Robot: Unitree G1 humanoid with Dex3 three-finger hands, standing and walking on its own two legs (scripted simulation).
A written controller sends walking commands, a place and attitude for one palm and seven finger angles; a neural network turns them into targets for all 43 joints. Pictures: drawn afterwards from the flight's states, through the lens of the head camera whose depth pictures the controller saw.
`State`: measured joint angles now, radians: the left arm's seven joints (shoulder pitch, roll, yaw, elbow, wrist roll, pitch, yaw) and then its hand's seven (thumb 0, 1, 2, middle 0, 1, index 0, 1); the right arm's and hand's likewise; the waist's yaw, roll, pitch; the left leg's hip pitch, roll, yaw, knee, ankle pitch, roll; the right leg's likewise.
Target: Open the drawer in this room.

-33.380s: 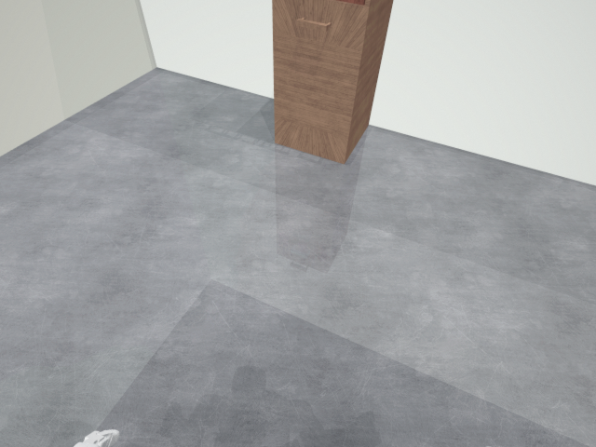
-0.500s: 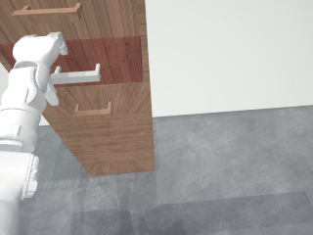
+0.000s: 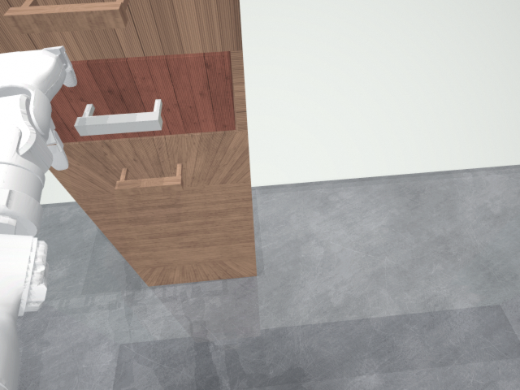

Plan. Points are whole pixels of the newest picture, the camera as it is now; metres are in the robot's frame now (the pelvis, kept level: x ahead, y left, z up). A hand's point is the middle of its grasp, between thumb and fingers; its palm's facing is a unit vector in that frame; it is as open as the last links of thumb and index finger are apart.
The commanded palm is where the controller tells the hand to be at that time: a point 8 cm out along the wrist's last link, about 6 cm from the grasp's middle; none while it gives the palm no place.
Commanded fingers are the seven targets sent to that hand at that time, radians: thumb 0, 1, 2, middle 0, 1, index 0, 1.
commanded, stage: re-aim the fingers above the handle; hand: left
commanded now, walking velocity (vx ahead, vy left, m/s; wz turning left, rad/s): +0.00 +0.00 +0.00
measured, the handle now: (122, 115) +0.55 +0.24 +0.11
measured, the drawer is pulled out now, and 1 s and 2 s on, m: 0.00 0.00 0.00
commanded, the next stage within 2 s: lower the fingers behind the handle in 0.78 s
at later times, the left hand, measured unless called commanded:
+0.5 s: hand (25, 129) +0.45 +0.33 +0.17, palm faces -0.14 +0.05 -0.99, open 13.8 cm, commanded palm +0.45 +0.27 +0.23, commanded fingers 0.00 -0.50 0.30 -0.30 -1.20 -0.30 -1.20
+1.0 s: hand (63, 132) +0.46 +0.29 +0.15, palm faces -0.11 +0.02 -0.99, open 13.8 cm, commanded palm +0.45 +0.27 +0.21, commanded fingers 0.00 -0.50 0.30 -0.30 -1.20 -0.30 -1.20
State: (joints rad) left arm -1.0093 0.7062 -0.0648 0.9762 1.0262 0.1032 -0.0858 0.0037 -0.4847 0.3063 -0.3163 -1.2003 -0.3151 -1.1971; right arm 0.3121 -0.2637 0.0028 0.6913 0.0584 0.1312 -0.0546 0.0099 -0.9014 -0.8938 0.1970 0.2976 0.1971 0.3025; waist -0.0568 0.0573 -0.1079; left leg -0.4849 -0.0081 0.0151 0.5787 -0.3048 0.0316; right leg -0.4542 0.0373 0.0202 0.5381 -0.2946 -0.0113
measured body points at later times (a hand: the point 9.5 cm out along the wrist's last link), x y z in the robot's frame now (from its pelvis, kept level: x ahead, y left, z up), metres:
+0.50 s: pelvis +0.00 +0.00 +0.00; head +0.04 -0.01 +0.45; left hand +0.45 +0.33 +0.23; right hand +0.07 -0.25 -0.14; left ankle -0.02 +0.10 -0.73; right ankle -0.03 -0.12 -0.73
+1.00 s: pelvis -0.01 +0.00 +0.00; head +0.04 -0.01 +0.45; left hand +0.46 +0.29 +0.21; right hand +0.04 -0.25 -0.14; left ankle -0.02 +0.10 -0.73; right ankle -0.03 -0.12 -0.73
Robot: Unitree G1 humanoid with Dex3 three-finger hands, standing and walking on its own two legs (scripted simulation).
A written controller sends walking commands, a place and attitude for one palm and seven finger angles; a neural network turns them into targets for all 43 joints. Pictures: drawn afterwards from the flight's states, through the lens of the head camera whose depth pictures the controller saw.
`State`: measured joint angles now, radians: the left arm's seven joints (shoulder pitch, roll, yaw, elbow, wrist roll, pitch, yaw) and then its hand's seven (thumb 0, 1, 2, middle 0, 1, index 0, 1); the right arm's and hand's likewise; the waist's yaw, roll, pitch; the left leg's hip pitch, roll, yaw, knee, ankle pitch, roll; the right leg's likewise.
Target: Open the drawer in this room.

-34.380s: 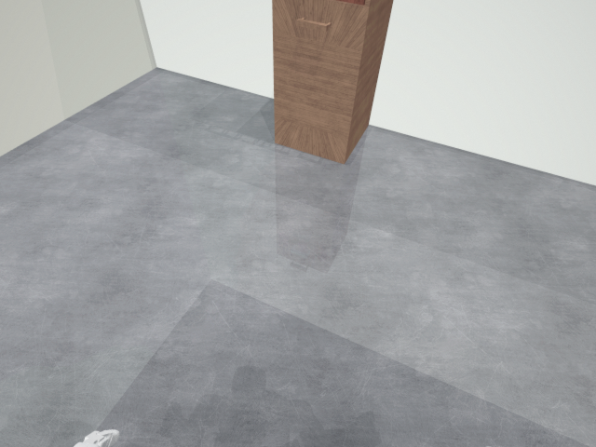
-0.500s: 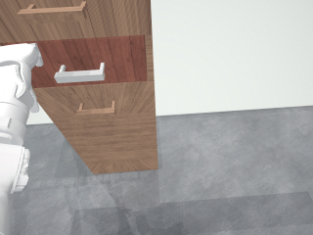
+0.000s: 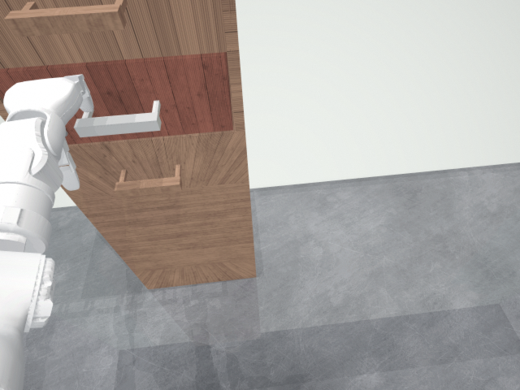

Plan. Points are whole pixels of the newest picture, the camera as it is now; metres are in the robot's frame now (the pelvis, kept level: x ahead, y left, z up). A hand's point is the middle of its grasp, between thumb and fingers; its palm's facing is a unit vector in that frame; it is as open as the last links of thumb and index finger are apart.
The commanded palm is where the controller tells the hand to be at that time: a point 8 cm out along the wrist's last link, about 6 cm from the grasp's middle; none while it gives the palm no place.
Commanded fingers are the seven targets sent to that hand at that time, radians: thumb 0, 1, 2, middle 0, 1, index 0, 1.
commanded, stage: lower the fingers behind the handle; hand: left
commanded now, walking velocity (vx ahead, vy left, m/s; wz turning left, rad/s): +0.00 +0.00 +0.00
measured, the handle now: (121, 116) +0.55 +0.25 +0.11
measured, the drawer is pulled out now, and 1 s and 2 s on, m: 0.00 0.00 0.00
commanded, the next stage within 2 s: lift the hand off the handle in 1.48 s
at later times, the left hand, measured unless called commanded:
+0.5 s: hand (78, 141) +0.47 +0.28 +0.13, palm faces -0.05 -0.02 -1.00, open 14.0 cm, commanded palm +0.46 +0.28 +0.18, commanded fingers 0.00 -0.50 0.30 -0.30 -1.20 -0.30 -1.20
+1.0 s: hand (83, 143) +0.47 +0.28 +0.13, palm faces +0.02 +0.00 -1.00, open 13.8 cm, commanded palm +0.45 +0.27 +0.15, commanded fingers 0.00 -0.50 0.30 -0.30 -1.20 -0.30 -1.20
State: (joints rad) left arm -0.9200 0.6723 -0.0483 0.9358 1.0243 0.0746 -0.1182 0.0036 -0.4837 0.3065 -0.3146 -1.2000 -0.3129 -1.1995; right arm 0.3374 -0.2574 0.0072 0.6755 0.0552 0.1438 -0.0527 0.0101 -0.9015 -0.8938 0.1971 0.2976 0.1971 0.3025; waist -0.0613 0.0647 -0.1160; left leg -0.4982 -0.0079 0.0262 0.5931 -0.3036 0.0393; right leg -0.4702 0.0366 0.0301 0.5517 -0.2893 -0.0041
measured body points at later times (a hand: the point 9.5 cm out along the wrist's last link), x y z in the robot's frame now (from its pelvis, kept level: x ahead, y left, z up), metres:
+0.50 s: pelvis +0.00 +0.00 -0.01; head +0.05 +0.00 +0.44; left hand +0.47 +0.28 +0.19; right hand +0.05 -0.27 -0.13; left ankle -0.02 +0.09 -0.73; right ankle -0.02 -0.12 -0.73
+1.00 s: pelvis -0.01 +0.00 -0.01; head +0.05 +0.01 +0.43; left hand +0.46 +0.28 +0.18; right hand +0.04 -0.27 -0.14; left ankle -0.02 +0.09 -0.73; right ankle -0.02 -0.12 -0.73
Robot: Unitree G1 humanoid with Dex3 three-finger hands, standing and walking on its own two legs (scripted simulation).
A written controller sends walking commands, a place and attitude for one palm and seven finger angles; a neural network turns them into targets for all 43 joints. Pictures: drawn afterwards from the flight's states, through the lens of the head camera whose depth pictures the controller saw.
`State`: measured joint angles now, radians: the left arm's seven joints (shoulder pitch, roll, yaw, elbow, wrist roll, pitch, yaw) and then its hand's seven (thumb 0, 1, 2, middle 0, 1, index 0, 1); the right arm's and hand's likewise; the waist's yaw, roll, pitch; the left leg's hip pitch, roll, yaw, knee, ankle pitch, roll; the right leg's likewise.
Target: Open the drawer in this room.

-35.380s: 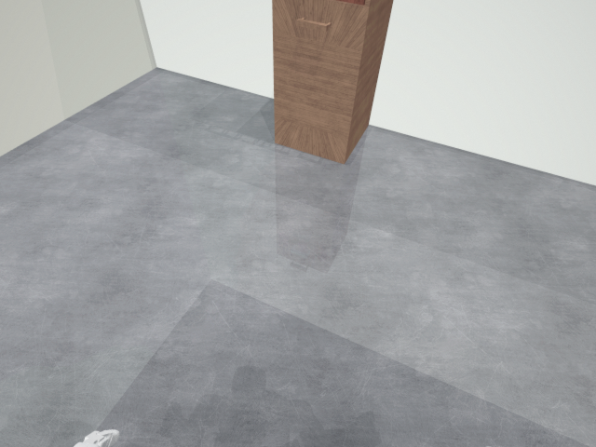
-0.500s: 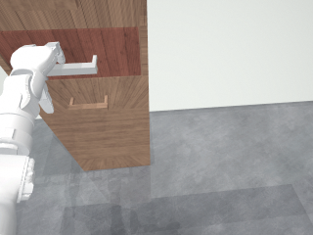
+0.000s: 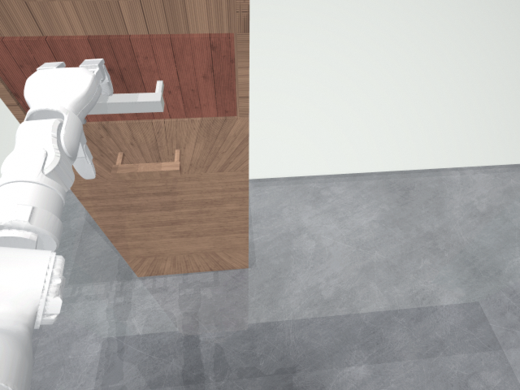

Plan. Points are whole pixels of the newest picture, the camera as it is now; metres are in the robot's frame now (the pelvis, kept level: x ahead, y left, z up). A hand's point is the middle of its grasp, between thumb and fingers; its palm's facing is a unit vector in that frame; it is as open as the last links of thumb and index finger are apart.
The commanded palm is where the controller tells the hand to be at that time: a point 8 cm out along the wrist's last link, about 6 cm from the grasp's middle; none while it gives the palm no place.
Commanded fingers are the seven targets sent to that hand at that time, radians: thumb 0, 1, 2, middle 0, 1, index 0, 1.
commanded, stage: lower the fingers behind the handle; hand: left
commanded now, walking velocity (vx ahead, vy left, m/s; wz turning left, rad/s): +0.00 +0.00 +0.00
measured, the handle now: (122, 95) +0.57 +0.24 +0.12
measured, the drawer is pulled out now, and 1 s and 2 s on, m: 0.00 0.00 0.00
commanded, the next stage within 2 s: lift the hand off the handle in 0.48 s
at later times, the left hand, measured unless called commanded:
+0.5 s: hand (83, 119) +0.49 +0.27 +0.14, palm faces +0.00 +0.01 -1.00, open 13.8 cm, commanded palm +0.47 +0.26 +0.15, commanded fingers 0.00 -0.50 0.30 -0.30 -1.20 -0.30 -1.20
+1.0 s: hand (89, 116) +0.50 +0.27 +0.13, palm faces -0.04 +0.05 -1.00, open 13.7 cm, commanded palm +0.49 +0.25 +0.17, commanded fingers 0.00 -0.50 0.30 -0.30 -1.20 -0.30 -1.20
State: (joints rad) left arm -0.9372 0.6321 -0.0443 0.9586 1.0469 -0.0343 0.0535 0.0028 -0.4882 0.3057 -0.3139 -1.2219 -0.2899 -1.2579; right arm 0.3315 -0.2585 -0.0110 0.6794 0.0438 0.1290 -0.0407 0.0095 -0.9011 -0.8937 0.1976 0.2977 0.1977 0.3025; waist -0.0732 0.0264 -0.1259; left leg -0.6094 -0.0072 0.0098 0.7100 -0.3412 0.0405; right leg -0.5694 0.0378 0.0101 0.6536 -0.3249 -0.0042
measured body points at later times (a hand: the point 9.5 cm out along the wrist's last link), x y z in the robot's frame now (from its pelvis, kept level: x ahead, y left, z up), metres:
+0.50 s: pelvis -0.01 +0.00 -0.01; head +0.06 +0.01 +0.44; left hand +0.48 +0.27 +0.19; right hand +0.00 -0.27 -0.13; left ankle +0.00 +0.09 -0.72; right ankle -0.01 -0.12 -0.72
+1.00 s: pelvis -0.01 +0.00 -0.01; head +0.07 +0.01 +0.43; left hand +0.50 +0.26 +0.19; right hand +0.02 -0.27 -0.13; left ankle +0.00 +0.09 -0.72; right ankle -0.01 -0.12 -0.72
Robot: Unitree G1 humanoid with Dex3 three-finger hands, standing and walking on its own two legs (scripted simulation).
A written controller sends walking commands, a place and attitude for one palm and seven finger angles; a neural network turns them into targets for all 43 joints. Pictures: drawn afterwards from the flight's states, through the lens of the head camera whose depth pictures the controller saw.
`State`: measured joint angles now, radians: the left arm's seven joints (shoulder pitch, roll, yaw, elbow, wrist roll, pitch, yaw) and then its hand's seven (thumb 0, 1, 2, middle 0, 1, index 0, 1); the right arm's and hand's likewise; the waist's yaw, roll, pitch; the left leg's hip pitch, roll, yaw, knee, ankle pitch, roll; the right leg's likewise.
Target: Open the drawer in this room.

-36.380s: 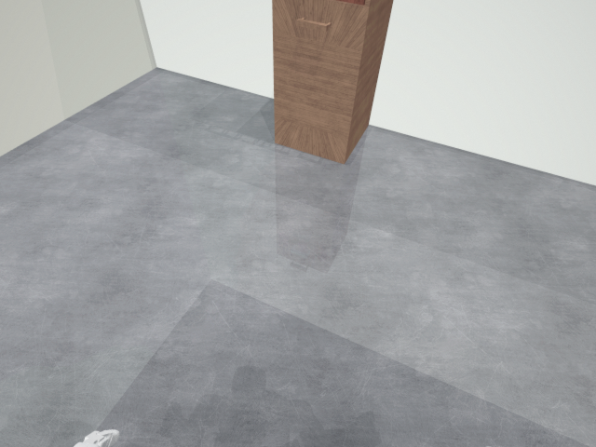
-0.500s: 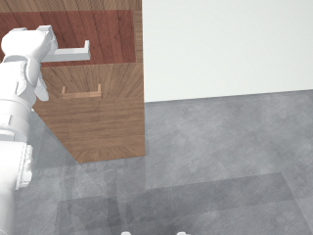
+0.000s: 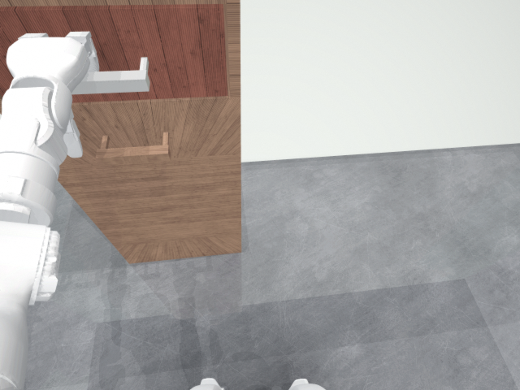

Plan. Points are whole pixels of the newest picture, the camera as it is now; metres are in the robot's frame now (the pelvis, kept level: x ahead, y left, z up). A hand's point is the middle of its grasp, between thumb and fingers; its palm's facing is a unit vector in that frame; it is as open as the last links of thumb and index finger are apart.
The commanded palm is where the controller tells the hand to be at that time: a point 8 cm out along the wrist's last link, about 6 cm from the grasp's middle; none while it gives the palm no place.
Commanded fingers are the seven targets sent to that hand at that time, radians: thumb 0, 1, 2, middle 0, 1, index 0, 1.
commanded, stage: lift the hand off the handle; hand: left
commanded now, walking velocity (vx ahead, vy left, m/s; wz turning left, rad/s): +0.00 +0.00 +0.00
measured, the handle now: (103, 73) +0.58 +0.24 +0.13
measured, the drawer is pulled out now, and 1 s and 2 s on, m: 0.00 0.00 0.00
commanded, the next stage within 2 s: draw the hand back to the body in 1.18 s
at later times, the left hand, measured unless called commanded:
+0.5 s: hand (73, 56) +0.53 +0.24 +0.20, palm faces +0.04 -0.01 -1.00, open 13.7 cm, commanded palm +0.50 +0.24 +0.25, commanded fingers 0.00 -0.50 0.30 -0.30 -1.20 -0.30 -1.20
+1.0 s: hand (41, 44) +0.49 +0.25 +0.24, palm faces -0.06 +0.02 -1.00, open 13.7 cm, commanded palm +0.49 +0.24 +0.32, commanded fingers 0.00 -0.50 0.30 -0.30 -1.20 -0.30 -1.20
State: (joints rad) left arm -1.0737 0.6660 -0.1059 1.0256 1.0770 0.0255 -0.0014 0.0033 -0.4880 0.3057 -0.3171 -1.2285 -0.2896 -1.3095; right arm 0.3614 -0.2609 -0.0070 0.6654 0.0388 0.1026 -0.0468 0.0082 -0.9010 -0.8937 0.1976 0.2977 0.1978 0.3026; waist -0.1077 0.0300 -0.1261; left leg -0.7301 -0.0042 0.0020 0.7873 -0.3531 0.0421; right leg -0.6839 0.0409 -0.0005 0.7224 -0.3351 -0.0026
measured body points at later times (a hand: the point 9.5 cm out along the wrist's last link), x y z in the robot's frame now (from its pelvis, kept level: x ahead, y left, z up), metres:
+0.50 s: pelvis +0.03 +0.00 +0.02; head +0.08 -0.02 +0.46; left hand +0.52 +0.24 +0.25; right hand +0.07 -0.26 -0.12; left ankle +0.01 +0.09 -0.71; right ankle +0.00 -0.12 -0.71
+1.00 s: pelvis +0.03 -0.02 +0.03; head +0.07 -0.03 +0.47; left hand +0.49 +0.24 +0.29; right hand +0.13 -0.28 -0.10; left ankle +0.01 +0.09 -0.71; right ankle +0.00 -0.12 -0.71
